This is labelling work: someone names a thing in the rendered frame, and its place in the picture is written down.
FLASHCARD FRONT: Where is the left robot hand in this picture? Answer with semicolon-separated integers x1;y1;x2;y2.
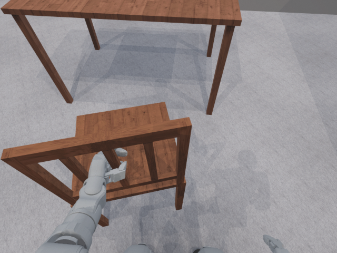
88;148;127;184

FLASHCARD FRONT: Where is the robot left upper arm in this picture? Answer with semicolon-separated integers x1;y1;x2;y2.
37;242;88;253

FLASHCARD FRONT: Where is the right robot hand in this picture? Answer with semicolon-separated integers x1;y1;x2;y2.
263;235;290;253

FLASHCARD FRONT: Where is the table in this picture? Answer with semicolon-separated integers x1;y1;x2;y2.
1;0;242;115

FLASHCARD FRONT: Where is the chair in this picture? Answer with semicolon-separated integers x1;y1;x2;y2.
1;102;192;227

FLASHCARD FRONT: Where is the robot left forearm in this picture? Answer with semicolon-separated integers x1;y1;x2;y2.
35;176;106;253

